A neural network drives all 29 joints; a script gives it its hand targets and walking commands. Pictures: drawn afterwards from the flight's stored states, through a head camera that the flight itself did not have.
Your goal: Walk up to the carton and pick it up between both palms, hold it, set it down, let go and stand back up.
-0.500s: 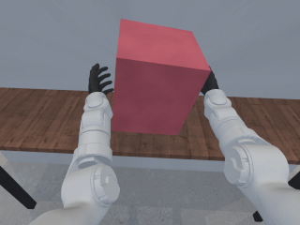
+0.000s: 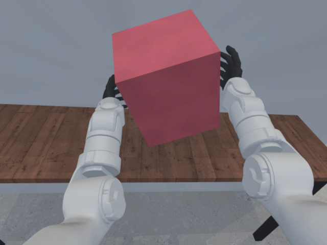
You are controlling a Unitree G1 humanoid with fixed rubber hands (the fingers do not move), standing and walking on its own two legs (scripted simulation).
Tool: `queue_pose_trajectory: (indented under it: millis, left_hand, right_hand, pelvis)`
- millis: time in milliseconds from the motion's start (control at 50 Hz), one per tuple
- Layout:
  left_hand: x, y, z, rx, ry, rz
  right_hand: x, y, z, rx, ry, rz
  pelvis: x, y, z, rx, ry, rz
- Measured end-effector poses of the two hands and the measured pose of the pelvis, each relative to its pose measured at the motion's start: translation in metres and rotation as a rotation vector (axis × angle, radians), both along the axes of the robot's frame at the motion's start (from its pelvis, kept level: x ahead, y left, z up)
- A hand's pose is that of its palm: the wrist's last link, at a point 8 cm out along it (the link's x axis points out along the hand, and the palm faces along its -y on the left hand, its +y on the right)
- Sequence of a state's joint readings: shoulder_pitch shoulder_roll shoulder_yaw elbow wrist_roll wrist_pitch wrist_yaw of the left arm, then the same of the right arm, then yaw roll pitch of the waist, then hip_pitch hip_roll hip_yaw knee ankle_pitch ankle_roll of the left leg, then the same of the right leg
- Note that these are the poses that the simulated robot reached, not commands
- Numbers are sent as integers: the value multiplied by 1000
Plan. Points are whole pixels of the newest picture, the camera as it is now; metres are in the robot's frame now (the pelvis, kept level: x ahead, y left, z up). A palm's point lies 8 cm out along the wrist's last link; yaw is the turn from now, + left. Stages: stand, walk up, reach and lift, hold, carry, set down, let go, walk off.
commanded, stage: reach and lift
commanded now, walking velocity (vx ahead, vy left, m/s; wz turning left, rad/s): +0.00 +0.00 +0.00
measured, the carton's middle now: (168, 83) +0.48 +0.02 +0.20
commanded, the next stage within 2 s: hold in 0.92 s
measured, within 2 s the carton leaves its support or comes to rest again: neither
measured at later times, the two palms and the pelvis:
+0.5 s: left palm (98, 91) +0.36 +0.18 +0.24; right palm (236, 88) +0.37 -0.11 +0.26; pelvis -0.02 +0.00 +0.00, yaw +0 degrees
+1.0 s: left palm (103, 89) +0.38 +0.17 +0.23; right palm (237, 74) +0.38 -0.11 +0.29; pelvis -0.01 +0.00 +0.00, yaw +0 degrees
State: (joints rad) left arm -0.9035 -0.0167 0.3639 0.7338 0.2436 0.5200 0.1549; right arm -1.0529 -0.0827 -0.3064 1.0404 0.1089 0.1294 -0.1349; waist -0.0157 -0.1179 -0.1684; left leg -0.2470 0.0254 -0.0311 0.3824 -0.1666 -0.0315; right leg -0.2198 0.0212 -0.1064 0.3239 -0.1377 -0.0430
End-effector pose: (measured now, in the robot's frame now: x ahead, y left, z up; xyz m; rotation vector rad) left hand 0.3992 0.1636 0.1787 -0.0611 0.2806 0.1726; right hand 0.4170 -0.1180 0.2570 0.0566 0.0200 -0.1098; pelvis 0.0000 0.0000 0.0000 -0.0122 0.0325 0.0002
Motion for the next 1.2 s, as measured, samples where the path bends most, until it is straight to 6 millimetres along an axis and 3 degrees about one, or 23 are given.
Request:
queue_pose_trajectory:
  millis: [120, 280, 380, 560, 720, 920, 1060, 1200]
  left_hand:
    - [-19, 13, 14, -1, -25, 40]
    - [-33, 22, 46, 12, -94, 30]
    - [-37, 21, 58, 18, -133, 24]
    - [-35, 15, 54, 17, -107, -12]
    - [-26, 11, 53, 17, -85, -21]
    - [-17, 10, 49, 14, -54, -25]
    - [-20, 10, 57, 16, -53, -23]
    - [-30, 5, 66, 25, -44, -30]
  right_hand:
    - [-12, 14, 14, -1, -13, 41]
    - [-34, 8, -8, -10, 107, 0]
    - [-42, 6, -6, -10, 106, -4]
    - [-46, 1, 7, -40, 96, -33]
    - [-39, -2, 6, -40, 107, -44]
    - [-31, 3, 21, -8, 79, -71]
    - [-37, 6, 38, 13, 39, -72]
    - [-49, 1, 40, 27, 50, -77]
  pelvis:
    - [2, 1, 0, -1, -69, 2]
    - [-10, 2, -1, -3, -132, 2]
    - [-17, 2, -1, -2, -141, 2]
    - [-19, 2, -1, -2, -144, 2]
    - [-13, 2, -1, -2, -136, 2]
    - [-5, 2, 0, -2, -125, 3]
    - [-6, 2, -1, -3, -127, 3]
    - [-12, 3, -1, -4, -137, 2]
